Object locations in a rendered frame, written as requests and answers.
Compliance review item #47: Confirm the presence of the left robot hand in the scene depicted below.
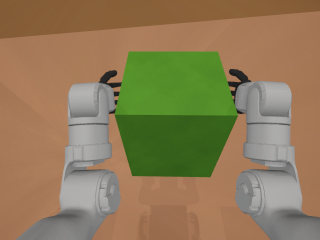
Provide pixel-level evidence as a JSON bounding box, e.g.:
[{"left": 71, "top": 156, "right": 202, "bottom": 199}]
[{"left": 99, "top": 70, "right": 122, "bottom": 114}]

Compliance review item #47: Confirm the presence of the robot left upper arm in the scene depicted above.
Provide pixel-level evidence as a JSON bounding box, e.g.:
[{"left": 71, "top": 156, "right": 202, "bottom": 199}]
[{"left": 16, "top": 169, "right": 121, "bottom": 240}]

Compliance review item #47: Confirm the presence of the right robot hand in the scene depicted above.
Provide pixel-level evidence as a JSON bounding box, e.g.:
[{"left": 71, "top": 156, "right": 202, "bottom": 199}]
[{"left": 228, "top": 69, "right": 251, "bottom": 114}]

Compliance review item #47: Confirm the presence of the robot right upper arm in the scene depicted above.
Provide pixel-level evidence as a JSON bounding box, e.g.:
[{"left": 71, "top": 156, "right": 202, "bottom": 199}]
[{"left": 235, "top": 169, "right": 320, "bottom": 240}]

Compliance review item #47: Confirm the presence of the robot right forearm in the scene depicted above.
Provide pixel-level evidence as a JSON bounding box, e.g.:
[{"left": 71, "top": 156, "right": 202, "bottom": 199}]
[{"left": 235, "top": 81, "right": 303, "bottom": 206}]

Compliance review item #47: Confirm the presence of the robot left forearm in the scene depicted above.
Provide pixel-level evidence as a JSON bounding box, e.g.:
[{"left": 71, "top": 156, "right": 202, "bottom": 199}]
[{"left": 59, "top": 82, "right": 116, "bottom": 208}]

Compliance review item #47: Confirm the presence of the carton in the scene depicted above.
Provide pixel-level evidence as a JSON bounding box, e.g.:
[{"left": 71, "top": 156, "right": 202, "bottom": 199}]
[{"left": 114, "top": 51, "right": 238, "bottom": 177}]

